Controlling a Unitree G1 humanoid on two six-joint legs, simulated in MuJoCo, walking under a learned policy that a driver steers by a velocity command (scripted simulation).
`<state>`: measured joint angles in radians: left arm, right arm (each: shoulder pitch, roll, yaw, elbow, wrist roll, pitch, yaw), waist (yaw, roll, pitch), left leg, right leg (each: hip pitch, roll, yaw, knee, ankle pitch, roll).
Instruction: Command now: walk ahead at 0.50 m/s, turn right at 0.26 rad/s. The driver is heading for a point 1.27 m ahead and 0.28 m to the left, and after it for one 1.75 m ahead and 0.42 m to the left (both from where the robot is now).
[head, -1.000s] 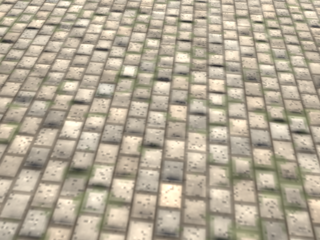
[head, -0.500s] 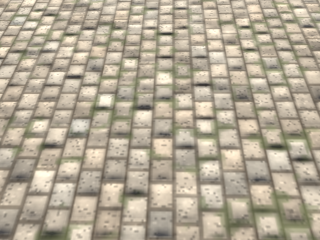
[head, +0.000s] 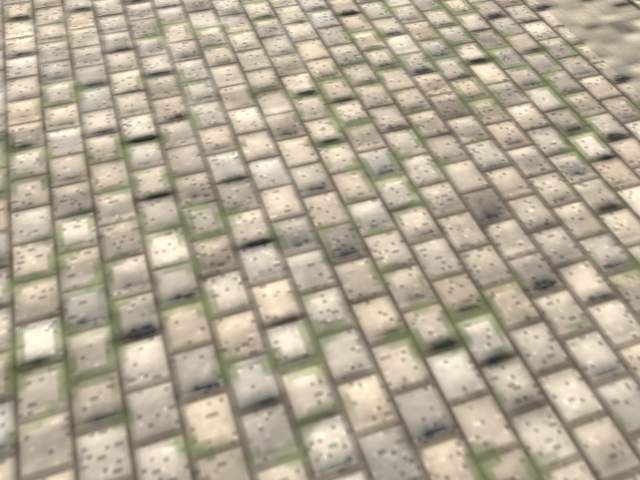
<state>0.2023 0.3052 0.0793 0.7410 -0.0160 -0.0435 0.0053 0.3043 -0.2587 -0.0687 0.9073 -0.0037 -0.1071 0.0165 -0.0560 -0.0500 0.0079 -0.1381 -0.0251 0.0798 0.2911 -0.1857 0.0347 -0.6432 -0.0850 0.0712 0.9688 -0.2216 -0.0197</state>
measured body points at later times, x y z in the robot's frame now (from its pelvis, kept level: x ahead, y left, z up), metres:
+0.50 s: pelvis +0.27 -0.07 +0.00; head +0.28 -0.08 +0.45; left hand +0.33 +0.21 -0.11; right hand +0.40 -0.34 -0.12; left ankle +0.37 +0.11 -0.67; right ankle +0.25 -0.15 -0.75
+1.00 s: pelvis +0.55 +0.01 +0.00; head +0.58 +0.03 +0.45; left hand +0.66 +0.31 -0.11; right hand +0.66 -0.25 -0.12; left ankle +0.55 +0.08 -0.75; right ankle +0.63 -0.16 -0.67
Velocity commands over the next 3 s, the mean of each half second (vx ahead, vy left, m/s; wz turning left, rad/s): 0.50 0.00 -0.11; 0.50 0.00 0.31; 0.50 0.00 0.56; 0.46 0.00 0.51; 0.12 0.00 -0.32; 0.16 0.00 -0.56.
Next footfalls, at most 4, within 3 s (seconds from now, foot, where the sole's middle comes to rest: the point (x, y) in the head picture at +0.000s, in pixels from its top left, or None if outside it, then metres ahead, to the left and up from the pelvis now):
0.24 right None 0.29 -0.16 -0.78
0.76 left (269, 434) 0.59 0.08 -0.78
1.26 right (325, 307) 0.91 -0.05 -0.78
1.80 left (177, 274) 1.02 0.32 -0.78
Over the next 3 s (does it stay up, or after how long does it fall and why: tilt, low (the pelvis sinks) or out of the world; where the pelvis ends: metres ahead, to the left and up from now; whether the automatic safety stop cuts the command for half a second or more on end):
stays up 1.21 0.37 0.00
